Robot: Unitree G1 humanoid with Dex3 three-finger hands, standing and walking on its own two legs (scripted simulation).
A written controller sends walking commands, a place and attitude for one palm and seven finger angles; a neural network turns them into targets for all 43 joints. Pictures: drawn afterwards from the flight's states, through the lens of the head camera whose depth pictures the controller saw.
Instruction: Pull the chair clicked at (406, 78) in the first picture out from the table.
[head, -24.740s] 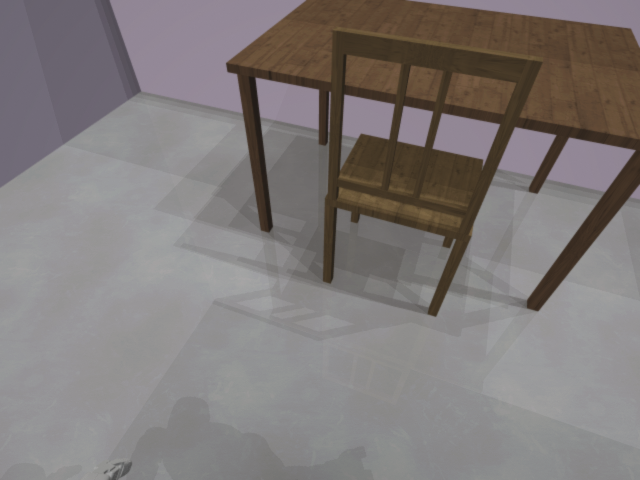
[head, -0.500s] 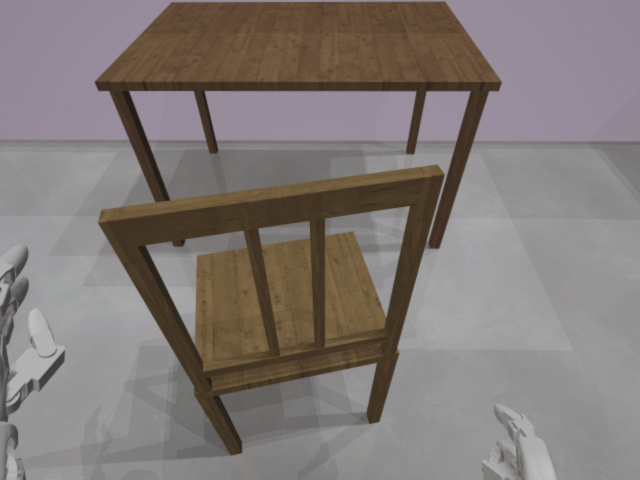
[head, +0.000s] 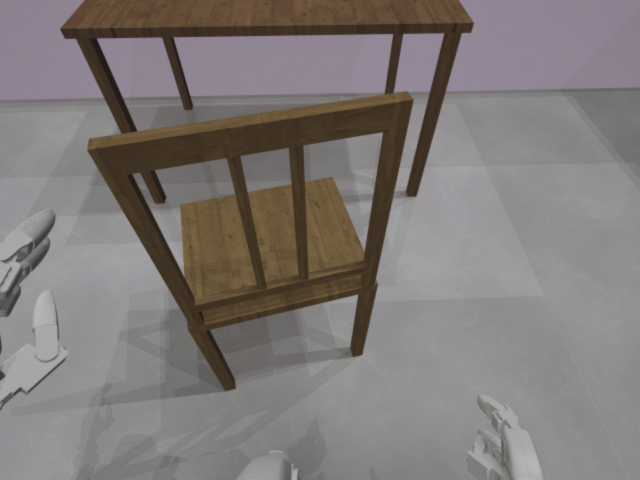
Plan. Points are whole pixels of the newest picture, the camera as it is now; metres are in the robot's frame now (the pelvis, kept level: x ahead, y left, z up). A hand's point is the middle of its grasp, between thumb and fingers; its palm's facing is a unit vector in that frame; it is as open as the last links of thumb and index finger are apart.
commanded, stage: stop stepping back and stand still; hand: left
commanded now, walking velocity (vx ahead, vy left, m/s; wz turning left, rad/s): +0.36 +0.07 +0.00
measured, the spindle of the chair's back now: (250, 233) +0.51 +0.16 -0.06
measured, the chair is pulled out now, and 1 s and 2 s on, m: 0.61 0.61 0.61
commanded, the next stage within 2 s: let the arm hang, fingers relaxed in 0.72 s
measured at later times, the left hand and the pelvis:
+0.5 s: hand out of the picture +0.12 +0.28 +0.18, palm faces +0.49 -0.74 -0.46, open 7.4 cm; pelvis -0.07 +0.00 +0.00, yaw +3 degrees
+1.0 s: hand out of the picture +0.10 +0.22 -0.08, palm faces +0.14 -0.94 -0.30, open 7.4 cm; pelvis -0.07 +0.01 +0.00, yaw +4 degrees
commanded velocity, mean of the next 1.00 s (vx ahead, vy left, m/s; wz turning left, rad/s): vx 0.10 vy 0.01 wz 0.00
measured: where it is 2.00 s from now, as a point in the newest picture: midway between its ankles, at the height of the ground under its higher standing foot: outside the picture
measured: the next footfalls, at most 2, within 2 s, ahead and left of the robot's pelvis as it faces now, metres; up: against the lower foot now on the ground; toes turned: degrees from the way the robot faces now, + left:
left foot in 0.04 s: +0.09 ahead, +0.09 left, +0.00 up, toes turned +0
left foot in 0.44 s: -0.03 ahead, +0.12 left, +0.00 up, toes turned +4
